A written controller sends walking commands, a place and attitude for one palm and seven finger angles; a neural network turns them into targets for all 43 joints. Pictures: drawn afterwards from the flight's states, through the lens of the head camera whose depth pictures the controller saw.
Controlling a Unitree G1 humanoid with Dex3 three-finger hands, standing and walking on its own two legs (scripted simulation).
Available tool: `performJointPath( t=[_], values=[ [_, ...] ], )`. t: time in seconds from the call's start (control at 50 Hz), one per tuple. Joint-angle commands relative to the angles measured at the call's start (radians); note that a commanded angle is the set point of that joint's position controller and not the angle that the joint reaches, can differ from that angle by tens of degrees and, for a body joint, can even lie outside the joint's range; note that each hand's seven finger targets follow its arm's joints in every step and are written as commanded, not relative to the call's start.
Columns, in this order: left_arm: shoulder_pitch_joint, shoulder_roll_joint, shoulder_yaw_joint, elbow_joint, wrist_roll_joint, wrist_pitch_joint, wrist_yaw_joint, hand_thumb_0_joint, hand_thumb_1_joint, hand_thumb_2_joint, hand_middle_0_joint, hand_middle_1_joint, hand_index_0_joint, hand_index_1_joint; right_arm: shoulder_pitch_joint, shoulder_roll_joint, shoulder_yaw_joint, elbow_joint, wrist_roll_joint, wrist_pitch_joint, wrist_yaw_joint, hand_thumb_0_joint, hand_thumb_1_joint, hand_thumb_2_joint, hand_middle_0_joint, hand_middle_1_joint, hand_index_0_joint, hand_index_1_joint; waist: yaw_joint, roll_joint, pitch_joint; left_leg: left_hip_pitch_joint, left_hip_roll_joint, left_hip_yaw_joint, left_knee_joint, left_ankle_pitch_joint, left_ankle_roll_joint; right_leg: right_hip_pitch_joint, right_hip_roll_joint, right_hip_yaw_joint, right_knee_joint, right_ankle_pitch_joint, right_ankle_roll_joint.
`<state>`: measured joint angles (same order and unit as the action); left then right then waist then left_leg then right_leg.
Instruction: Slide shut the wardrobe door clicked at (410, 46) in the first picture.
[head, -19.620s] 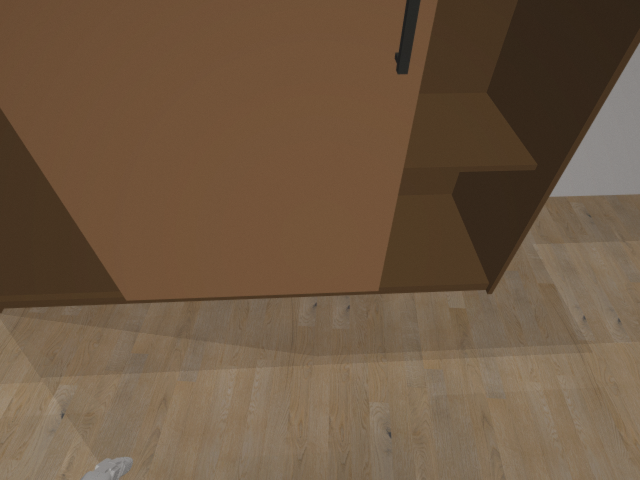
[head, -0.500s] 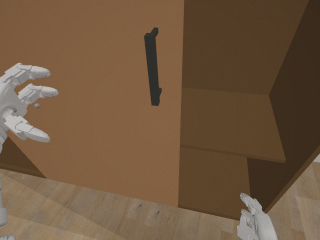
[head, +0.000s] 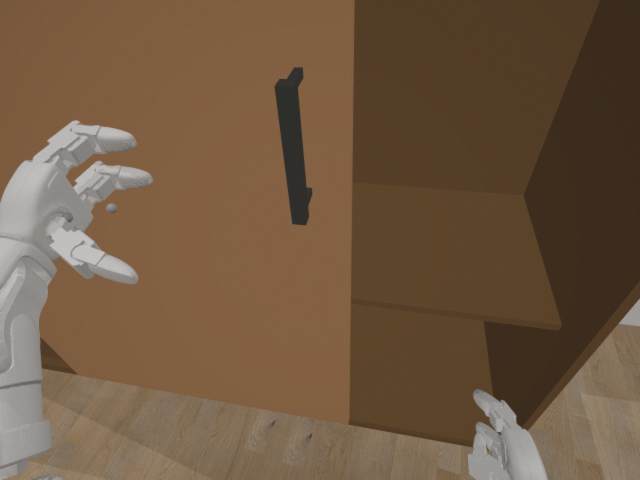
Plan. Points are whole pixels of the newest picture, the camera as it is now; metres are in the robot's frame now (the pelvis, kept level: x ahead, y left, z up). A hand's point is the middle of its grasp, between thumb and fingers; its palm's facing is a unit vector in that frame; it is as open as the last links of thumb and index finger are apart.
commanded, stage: move the hooked fingers beside the handle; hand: left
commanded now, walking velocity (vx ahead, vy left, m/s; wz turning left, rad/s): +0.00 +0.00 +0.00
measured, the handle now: (298, 151) +0.45 +0.07 +0.22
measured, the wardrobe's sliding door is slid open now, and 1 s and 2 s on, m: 0.43 0.43 0.43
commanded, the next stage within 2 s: none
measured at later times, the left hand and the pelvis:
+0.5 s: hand (158, 198) +0.33 +0.21 +0.23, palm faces -0.02 -1.00 -0.09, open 14.0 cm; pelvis +0.00 +0.00 +0.00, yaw +1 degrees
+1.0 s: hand (217, 173) +0.38 +0.16 +0.23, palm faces -0.09 -1.00 -0.03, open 14.0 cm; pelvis +0.00 +0.00 +0.00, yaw +0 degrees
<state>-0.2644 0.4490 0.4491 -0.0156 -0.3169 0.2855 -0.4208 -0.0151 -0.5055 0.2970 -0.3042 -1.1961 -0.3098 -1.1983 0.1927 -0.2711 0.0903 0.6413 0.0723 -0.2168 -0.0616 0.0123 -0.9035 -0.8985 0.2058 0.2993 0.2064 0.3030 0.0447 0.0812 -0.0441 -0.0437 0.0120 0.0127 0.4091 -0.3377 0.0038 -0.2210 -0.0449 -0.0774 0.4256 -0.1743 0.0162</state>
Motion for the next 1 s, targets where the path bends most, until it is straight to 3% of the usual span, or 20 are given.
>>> performJointPath(
  t=[0.0, 0.06, 0.14, 0.22, 0.28, 0.36, 0.38, 0.42, 0.44, 0.46, 0.5, 0.54, 0.62, 0.72, 0.78, 0.84, 0.86, 0.88, 0.9, 0.98],
  values=[
    [-0.36, 0.236, 0.043, -0.07, -0.009, -0.025, 0.026, 0.0, -0.5, 0.3, -0.3, -1.2, -0.3, -1.2, -0.142, -0.113, -0.048, -0.135, 0.012, -0.05, -0.01, 0.0, -0.9, -0.9, 0.2, 0.3, 0.2, 0.3, -0.003, 0.01, -0.103, -0.115, -0.005, -0.012, -0.067, 0.386, -0.001, 0.15, 0.029, -0.013, -0.013, 0.246, -0.034],
    [-0.365, 0.17, -0.037, -0.079, 0.004, 0.016, 0.013, 0.0, -0.5, 0.3, -0.3, -1.2, -0.3, -1.2, -0.158, -0.113, -0.05, -0.15, 0.02, -0.038, -0.008, 0.0, -0.9, -0.9, 0.2, 0.3, 0.2, 0.3, -0.008, 0.007, -0.115, -0.106, -0.009, -0.012, -0.059, 0.39, 0.002, 0.148, 0.025, -0.01, -0.009, 0.252, -0.034],
    [-0.414, 0.221, 0.01, -0.216, 0.002, -0.014, 0.017, 0.0, -0.5, 0.3, -0.3, -1.2, -0.3, -1.2, -0.167, -0.106, -0.052, -0.184, 0.012, -0.038, -0.008, 0.0, -0.9, -0.9, 0.2, 0.3, 0.2, 0.3, 0.003, -0.035, -0.282, -0.051, -0.019, -0.02, -0.035, 0.46, 0.01, 0.22, 0.023, -0.006, 0.018, 0.327, -0.031],
    [-0.433, 0.277, 0.096, -0.252, -0.008, -0.077, 0.057, 0.0, -0.5, 0.3, -0.3, -1.2, -0.3, -1.2, -0.166, -0.097, -0.051, -0.17, 0.0, -0.041, -0.011, 0.0, -0.9, -0.9, 0.2, 0.3, 0.2, 0.3, 0.014, -0.041, -0.327, -0.049, -0.018, -0.014, -0.03, 0.474, 0.008, 0.262, 0.025, -0.002, 0.025, 0.357, -0.029],
    [-0.45, 0.233, 0.053, -0.144, 0.003, -0.067, 0.08, 0.0, -0.5, 0.3, -0.3, -1.2, -0.3, -1.2, -0.16, -0.099, -0.049, -0.139, 0.001, -0.032, -0.013, 0.0, -0.9, -0.9, 0.2, 0.3, 0.2, 0.3, -0.002, -0.034, -0.204, -0.094, -0.011, -0.006, -0.047, 0.422, 0.005, 0.205, 0.026, -0.004, 0.006, 0.311, -0.031],
    [-0.465, 0.138, -0.06, -0.088, 0.026, -0.013, 0.078, 0.0, -0.5, 0.3, -0.3, -1.2, -0.3, -1.2, -0.17, -0.1, -0.049, -0.14, 0.012, -0.018, -0.013, 0.0, -0.9, -0.9, 0.2, 0.3, 0.2, 0.3, -0.012, 0.025, -0.145, -0.105, -0.011, -0.002, -0.053, 0.403, 0.001, 0.166, 0.02, -0.002, 0.0, 0.277, -0.036],
    [-0.475, 0.124, -0.08, -0.067, 0.024, -0.004, 0.076, 0.0, -0.5, 0.3, -0.3, -1.2, -0.3, -1.2, -0.167, -0.101, -0.048, -0.14, 0.014, -0.017, -0.013, 0.0, -0.9, -0.9, 0.2, 0.3, 0.2, 0.3, -0.017, 0.005, -0.139, -0.107, -0.012, -0.009, -0.054, 0.385, 0.002, 0.161, 0.021, -0.003, -0.003, 0.265, -0.036],
    [-0.5, 0.12, -0.096, -0.048, 0.028, 0.005, 0.068, 0.0, -0.5, 0.3, -0.3, -1.2, -0.3, -1.2, -0.166, -0.106, -0.049, -0.143, 0.014, -0.012, -0.017, 0.0, -0.9, -0.9, 0.2, 0.3, 0.2, 0.3, -0.025, -0.034, -0.166, -0.101, -0.015, -0.011, -0.049, 0.363, 0.01, 0.159, 0.023, -0.001, -0.002, 0.252, -0.033],
    [-0.523, 0.151, -0.073, -0.064, 0.029, -0.002, 0.07, 0.0, -0.5, 0.3, -0.3, -1.2, -0.3, -1.2, -0.164, -0.109, -0.052, -0.148, 0.014, -0.012, -0.019, 0.0, -0.9, -0.9, 0.2, 0.3, 0.2, 0.3, -0.02, -0.051, -0.199, -0.095, -0.016, -0.018, -0.047, 0.368, 0.009, 0.175, 0.023, -0.002, 0.002, 0.256, -0.034],
    [-0.534, 0.134, -0.089, -0.082, 0.028, -0.013, 0.072, 0.0, -0.5, 0.3, -0.3, -1.2, -0.3, -1.2, -0.172, -0.103, -0.049, -0.152, 0.011, -0.012, -0.018, 0.0, -0.9, -0.9, 0.2, 0.3, 0.2, 0.3, -0.019, -0.031, -0.21, -0.086, -0.016, -0.016, -0.045, 0.367, 0.01, 0.175, 0.022, 0.002, 0.001, 0.25, -0.034],
    [-0.584, 0.188, -0.04, -0.063, 0.027, -0.036, 0.084, 0.0, -0.5, 0.3, -0.3, -1.2, -0.3, -1.2, -0.166, -0.105, -0.049, -0.148, 0.007, -0.012, -0.022, 0.0, -0.9, -0.9, 0.2, 0.3, 0.2, 0.3, -0.016, -0.06, -0.25, -0.088, -0.02, -0.02, -0.044, 0.353, 0.011, 0.192, 0.022, 0.006, 0.002, 0.243, -0.032],
    [-0.647, 0.185, -0.038, -0.09, 0.028, -0.066, 0.1, 0.0, -0.5, 0.3, -0.3, -1.2, -0.3, -1.2, -0.169, -0.097, -0.049, -0.15, 0.002, -0.017, -0.024, 0.0, -0.9, -0.9, 0.2, 0.3, 0.2, 0.3, -0.017, -0.068, -0.287, -0.074, -0.021, -0.019, -0.042, 0.362, 0.012, 0.21, 0.021, 0.011, 0.008, 0.258, -0.031],
    [-0.665, 0.178, -0.045, -0.005, 0.044, -0.088, 0.134, 0.0, -0.5, 0.3, -0.3, -1.2, -0.3, -1.2, -0.156, -0.097, -0.046, -0.132, 0.001, -0.016, -0.027, 0.0, -0.9, -0.9, 0.2, 0.3, 0.2, 0.3, -0.016, -0.022, -0.243, -0.102, -0.017, -0.015, -0.054, 0.344, 0.005, 0.198, 0.018, 0.013, 0.0, 0.237, -0.036],
    [-0.663, 0.129, -0.105, 0.154, 0.062, -0.049, 0.135, 0.0, -0.5, 0.3, -0.3, -1.2, -0.3, -1.2, -0.135, -0.108, -0.052, -0.116, 0.009, 0.002, -0.029, 0.0, -0.9, -0.9, 0.2, 0.3, 0.2, 0.3, -0.034, -0.059, -0.168, -0.147, -0.013, -0.01, -0.063, 0.296, 0.008, 0.159, 0.017, 0.015, -0.015, 0.198, -0.037],
    [-0.7, 0.119, -0.121, 0.148, 0.063, -0.052, 0.131, 0.0, -0.5, 0.3, -0.3, -1.2, -0.3, -1.2, -0.132, -0.111, -0.058, -0.125, 0.009, 0.003, -0.028, 0.0, -0.9, -0.9, 0.2, 0.3, 0.2, 0.3, -0.036, -0.073, -0.218, -0.132, -0.015, -0.01, -0.056, 0.312, 0.011, 0.176, 0.016, 0.017, -0.01, 0.216, -0.037],
    [-0.8, 0.104, -0.133, 0.041, 0.062, -0.096, 0.142, 0.0, -0.5, 0.3, -0.3, -1.2, -0.3, -1.2, -0.128, -0.101, -0.062, -0.142, 0.003, -0.012, -0.025, 0.0, -0.9, -0.9, 0.2, 0.3, 0.2, 0.3, -0.035, -0.042, -0.327, -0.07, -0.016, -0.018, -0.044, 0.394, 0.008, 0.214, 0.018, 0.019, 0.01, 0.289, -0.041],
    [-0.803, 0.114, -0.129, 0.008, 0.065, -0.116, 0.151, 0.0, -0.5, 0.3, -0.3, -1.2, -0.3, -1.2, -0.132, -0.097, -0.06, -0.144, 0.002, -0.016, -0.023, 0.0, -0.9, -0.9, 0.2, 0.3, 0.2, 0.3, -0.029, 0.002, -0.345, -0.055, -0.013, -0.017, -0.042, 0.413, 0.003, 0.216, 0.018, 0.021, 0.012, 0.291, -0.042],
    [-0.803, 0.102, -0.127, 0.012, 0.061, -0.129, 0.159, 0.0, -0.5, 0.3, -0.3, -1.2, -0.3, -1.2, -0.125, -0.095, -0.061, -0.14, -0.002, -0.02, -0.022, 0.0, -0.9, -0.9, 0.2, 0.3, 0.2, 0.3, -0.03, -0.031, -0.359, -0.049, -0.013, -0.02, -0.041, 0.435, 0.002, 0.229, 0.019, 0.018, 0.015, 0.315, -0.041],
    [-0.816, 0.106, -0.126, 0.021, 0.064, -0.136, 0.167, 0.0, -0.5, 0.3, -0.3, -1.2, -0.3, -1.2, -0.119, -0.096, -0.062, -0.132, -0.002, -0.021, -0.023, 0.0, -0.9, -0.9, 0.2, 0.3, 0.2, 0.3, -0.032, -0.034, -0.361, -0.049, -0.011, -0.017, -0.041, 0.445, 0.001, 0.23, 0.021, 0.019, 0.015, 0.325, -0.04],
    [-0.77, 0.127, -0.086, 0.202, 0.076, -0.106, 0.205, 0.0, -0.5, 0.3, -0.3, -1.2, -0.3, -1.2, -0.095, -0.109, -0.064, -0.092, -0.003, -0.007, -0.028, 0.0, -0.9, -0.9, 0.2, 0.3, 0.2, 0.3, -0.031, -0.115, -0.226, -0.138, -0.009, -0.005, -0.066, 0.354, 0.007, 0.193, 0.023, 0.017, -0.009, 0.262, -0.037]
  ],
)
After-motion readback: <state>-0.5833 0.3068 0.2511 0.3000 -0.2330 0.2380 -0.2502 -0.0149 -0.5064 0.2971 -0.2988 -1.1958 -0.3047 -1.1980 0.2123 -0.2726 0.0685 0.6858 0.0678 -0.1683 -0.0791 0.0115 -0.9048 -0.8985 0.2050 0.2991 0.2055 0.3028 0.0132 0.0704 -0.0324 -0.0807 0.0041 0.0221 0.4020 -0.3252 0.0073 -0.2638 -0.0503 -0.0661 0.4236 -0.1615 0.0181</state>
